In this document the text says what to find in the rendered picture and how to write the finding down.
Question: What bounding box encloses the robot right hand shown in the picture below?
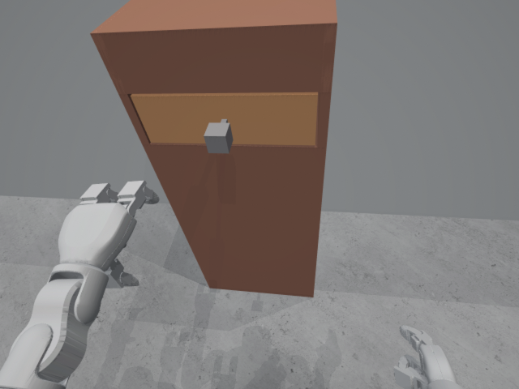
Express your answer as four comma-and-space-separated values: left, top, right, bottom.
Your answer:
393, 325, 457, 389

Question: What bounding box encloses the handle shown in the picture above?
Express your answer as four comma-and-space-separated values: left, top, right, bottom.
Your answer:
204, 119, 233, 153

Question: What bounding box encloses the robot left forearm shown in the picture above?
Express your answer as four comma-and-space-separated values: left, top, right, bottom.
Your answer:
0, 263, 109, 389

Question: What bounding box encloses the robot left hand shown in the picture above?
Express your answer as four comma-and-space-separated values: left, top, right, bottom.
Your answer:
58, 181, 159, 289

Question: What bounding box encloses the drawer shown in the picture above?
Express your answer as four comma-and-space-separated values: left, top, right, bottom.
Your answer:
131, 92, 318, 145

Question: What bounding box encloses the cabinet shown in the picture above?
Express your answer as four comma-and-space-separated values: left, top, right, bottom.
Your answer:
90, 0, 337, 297

